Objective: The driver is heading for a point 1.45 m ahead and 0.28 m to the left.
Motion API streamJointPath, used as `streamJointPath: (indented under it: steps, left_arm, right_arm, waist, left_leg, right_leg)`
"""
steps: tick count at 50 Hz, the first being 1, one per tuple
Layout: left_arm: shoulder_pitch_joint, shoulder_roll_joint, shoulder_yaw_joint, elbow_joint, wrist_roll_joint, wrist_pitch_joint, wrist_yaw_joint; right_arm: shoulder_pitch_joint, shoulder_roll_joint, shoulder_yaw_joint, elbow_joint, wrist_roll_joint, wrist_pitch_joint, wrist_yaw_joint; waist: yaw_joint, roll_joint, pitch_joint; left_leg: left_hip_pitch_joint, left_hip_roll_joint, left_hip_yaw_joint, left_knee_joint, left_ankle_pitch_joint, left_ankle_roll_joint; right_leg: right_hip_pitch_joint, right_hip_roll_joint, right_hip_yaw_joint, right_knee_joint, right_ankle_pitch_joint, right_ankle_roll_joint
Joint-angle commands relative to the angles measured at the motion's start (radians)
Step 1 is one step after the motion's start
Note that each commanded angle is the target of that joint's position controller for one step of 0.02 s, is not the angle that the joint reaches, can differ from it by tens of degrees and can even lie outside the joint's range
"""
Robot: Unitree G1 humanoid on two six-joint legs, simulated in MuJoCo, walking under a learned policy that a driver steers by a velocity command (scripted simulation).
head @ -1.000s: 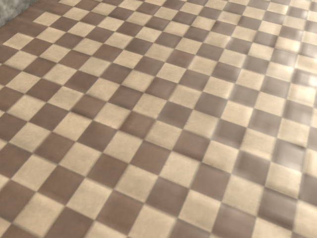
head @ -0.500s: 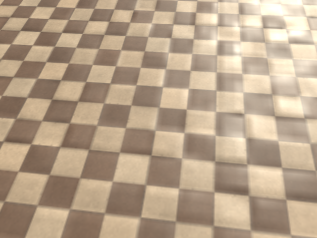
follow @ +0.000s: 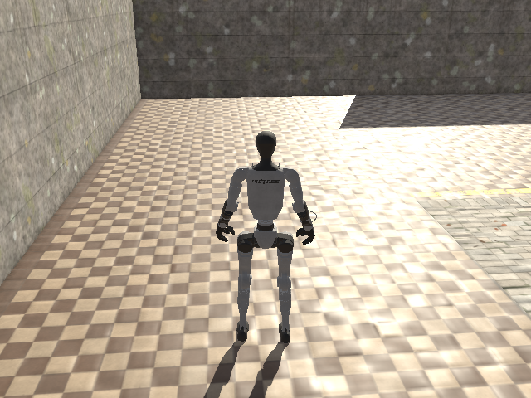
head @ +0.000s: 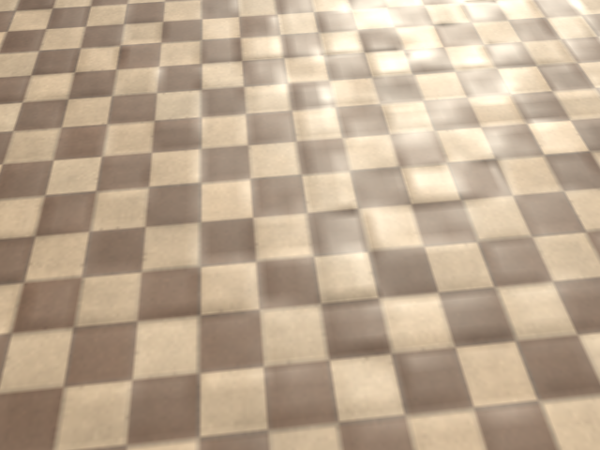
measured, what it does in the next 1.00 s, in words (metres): walks ahead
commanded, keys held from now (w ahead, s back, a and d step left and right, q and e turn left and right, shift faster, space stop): no key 0.50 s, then w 0.50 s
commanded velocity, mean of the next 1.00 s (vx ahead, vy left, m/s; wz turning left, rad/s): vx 0.15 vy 0.00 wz -0.04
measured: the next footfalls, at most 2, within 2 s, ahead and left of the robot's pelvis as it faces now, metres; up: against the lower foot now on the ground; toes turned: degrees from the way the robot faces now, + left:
right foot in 1.22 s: +0.45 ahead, -0.09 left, +0.00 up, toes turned -1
left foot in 1.74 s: +0.73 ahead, +0.16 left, +0.00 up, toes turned +2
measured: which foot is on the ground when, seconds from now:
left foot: down 0.00-1.00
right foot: down 0.00-0.74, up 0.76-1.00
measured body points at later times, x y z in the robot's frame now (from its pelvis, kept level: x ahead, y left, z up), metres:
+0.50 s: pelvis +0.01 -0.02 +0.00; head +0.02 -0.02 +0.45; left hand +0.14 +0.23 -0.11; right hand +0.09 -0.29 -0.12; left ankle +0.00 +0.14 -0.73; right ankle -0.01 -0.13 -0.73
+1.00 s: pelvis +0.13 +0.04 +0.01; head +0.15 +0.06 +0.46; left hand +0.31 +0.29 -0.10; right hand +0.09 -0.22 -0.11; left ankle +0.03 +0.12 -0.73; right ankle +0.24 -0.13 -0.67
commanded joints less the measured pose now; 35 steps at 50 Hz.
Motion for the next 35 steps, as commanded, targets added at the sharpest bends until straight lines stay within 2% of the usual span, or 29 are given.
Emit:
streamJointPath:
  steps: [1, 2, 3, 4, 5, 7, 14, 25, 26, 27, 28, 29, 30, 31, 33, 34, 35]
  left_arm:
    - [-0.007, 0.145, 0.025, -0.057, 0.029, -0.019, 0.004]
    - [-0.065, 0.092, 0.012, -0.078, 0.030, -0.031, -0.005]
    - [-0.055, 0.075, 0.008, -0.064, 0.034, -0.040, -0.006]
    - [-0.039, 0.094, 0.010, -0.060, 0.032, -0.047, -0.007]
    - [-0.033, 0.103, 0.011, -0.054, 0.027, -0.053, -0.008]
    - [-0.010, 0.088, 0.003, -0.041, 0.024, -0.057, -0.005]
    - [-0.009, 0.072, -0.002, -0.028, 0.019, -0.055, 0.001]
    - [0.016, 0.065, 0.002, 0.039, 0.013, -0.055, 0.004]
    - [0.034, 0.065, 0.004, 0.054, 0.012, -0.053, 0.006]
    - [0.045, 0.083, 0.010, 0.062, 0.006, -0.048, 0.010]
    - [0.063, 0.111, 0.020, 0.067, 0.001, -0.044, 0.012]
    - [0.090, 0.136, 0.027, 0.073, -0.002, -0.044, 0.013]
    - [0.115, 0.159, 0.032, 0.080, -0.007, -0.049, 0.014]
    - [0.129, 0.167, 0.035, 0.087, -0.011, -0.060, 0.016]
    - [0.114, 0.150, 0.031, 0.089, -0.015, -0.081, 0.018]
    - [0.081, 0.144, 0.030, 0.081, -0.023, -0.083, 0.016]
    - [0.019, 0.141, 0.028, 0.066, -0.031, -0.079, 0.015]
  right_arm:
    - [0.020, -0.068, -0.006, -0.068, -0.028, -0.033, 0.003]
    - [-0.010, -0.109, -0.012, -0.057, -0.023, -0.030, -0.002]
    - [-0.035, -0.106, -0.012, -0.052, -0.024, -0.027, -0.003]
    - [-0.029, -0.115, -0.014, -0.040, -0.021, -0.020, -0.008]
    - [-0.012, -0.129, -0.018, -0.035, -0.020, -0.014, -0.011]
    - [0.001, -0.114, -0.014, -0.019, -0.014, -0.017, -0.010]
    - [0.027, -0.114, -0.015, 0.041, -0.010, -0.022, -0.016]
    - [0.046, -0.122, -0.014, 0.120, -0.004, -0.016, -0.030]
    - [0.061, -0.114, -0.012, 0.134, -0.004, -0.014, -0.031]
    - [0.062, -0.110, -0.013, 0.141, 0.001, -0.012, -0.032]
    - [0.049, -0.105, -0.013, 0.139, 0.007, -0.014, -0.033]
    - [0.019, -0.095, -0.010, 0.123, 0.011, -0.022, -0.031]
    - [-0.013, -0.088, -0.009, 0.103, 0.018, -0.035, -0.028]
    - [-0.035, -0.088, -0.009, 0.088, 0.027, -0.052, -0.022]
    - [-0.025, -0.092, -0.012, 0.084, 0.041, -0.083, -0.001]
    - [0.006, -0.089, -0.012, 0.098, 0.043, -0.096, 0.011]
    - [0.087, -0.087, -0.015, 0.139, 0.041, -0.105, 0.019]
  waist:
    - [-0.027, -0.234, -0.154]
    - [-0.023, -0.159, -0.105]
    - [-0.008, -0.146, -0.102]
    - [0.001, -0.143, -0.080]
    - [0.000, -0.128, -0.053]
    - [-0.002, -0.103, -0.036]
    - [0.002, -0.035, -0.045]
    - [0.001, -0.019, -0.052]
    - [0.001, -0.030, -0.071]
    - [0.008, -0.049, -0.057]
    - [0.024, -0.085, -0.022]
    - [0.044, -0.135, 0.025]
    - [0.057, -0.181, 0.074]
    - [0.061, -0.206, 0.111]
    - [0.040, -0.211, 0.115]
    - [0.015, -0.187, 0.098]
    - [-0.035, -0.155, 0.063]
  left_leg:
    - [-0.034, 0.022, -0.020, -0.024, -0.116, -0.010]
    - [0.021, 0.025, -0.015, -0.039, -0.020, -0.026]
    - [0.034, 0.016, -0.011, -0.054, 0.065, -0.030]
    - [0.047, 0.016, -0.010, -0.056, 0.099, -0.032]
    - [0.051, 0.021, -0.015, -0.063, 0.112, -0.033]
    - [0.061, 0.022, -0.017, -0.077, 0.128, -0.031]
    - [0.078, 0.027, -0.016, -0.095, 0.164, -0.039]
    - [0.104, 0.027, -0.012, -0.094, 0.195, -0.036]
    - [0.109, 0.010, 0.009, -0.083, 0.117, -0.034]
    - [0.077, -0.020, 0.043, -0.044, -0.005, -0.028]
    - [0.011, -0.046, 0.074, 0.017, -0.113, -0.019]
    - [-0.078, -0.058, 0.083, 0.090, -0.165, -0.007]
    - [-0.151, -0.053, 0.071, 0.152, -0.184, 0.013]
    - [-0.195, -0.027, 0.030, 0.207, -0.198, 0.040]
    - [-0.240, 0.014, -0.011, 0.210, -0.255, 0.093]
    - [-0.175, 0.017, -0.003, 0.119, -0.228, 0.114]
    - [0.004, -0.009, 0.034, -0.018, -0.088, 0.124]
  right_leg:
    - [0.092, -0.271, 0.258, -0.117, 0.402, -0.195]
    - [0.048, -0.197, 0.209, -0.130, 0.244, -0.174]
    - [0.044, -0.149, 0.174, -0.123, 0.156, -0.129]
    - [0.023, -0.124, 0.156, -0.127, 0.120, -0.107]
    - [0.000, -0.119, 0.157, -0.135, 0.109, -0.096]
    - [-0.005, -0.102, 0.140, -0.122, 0.118, -0.082]
    - [0.021, -0.080, 0.117, -0.097, 0.189, -0.085]
    - [0.029, -0.051, 0.076, -0.078, 0.241, -0.073]
    - [0.035, -0.044, 0.071, -0.090, 0.138, -0.077]
    - [0.028, -0.043, 0.085, -0.109, -0.044, -0.094]
    - [0.009, -0.068, 0.137, -0.151, -0.274, -0.124]
    - [-0.003, -0.131, 0.238, -0.217, -0.455, -0.166]
    - [-0.015, -0.203, 0.352, -0.280, -0.550, -0.213]
    - [-0.031, -0.258, 0.436, -0.317, -0.556, -0.247]
    - [0.015, -0.296, 0.455, -0.313, -0.447, -0.262]
    - [0.010, -0.277, 0.401, -0.292, -0.381, -0.241]
    - [-0.065, -0.223, 0.304, -0.255, -0.297, -0.203]
Velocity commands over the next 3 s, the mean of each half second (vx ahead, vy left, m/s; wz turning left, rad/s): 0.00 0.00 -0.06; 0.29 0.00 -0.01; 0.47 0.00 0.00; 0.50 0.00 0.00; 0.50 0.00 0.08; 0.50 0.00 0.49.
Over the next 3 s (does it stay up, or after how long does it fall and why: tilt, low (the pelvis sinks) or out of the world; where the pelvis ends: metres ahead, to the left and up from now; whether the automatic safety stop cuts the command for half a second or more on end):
stays up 1.26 0.10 0.01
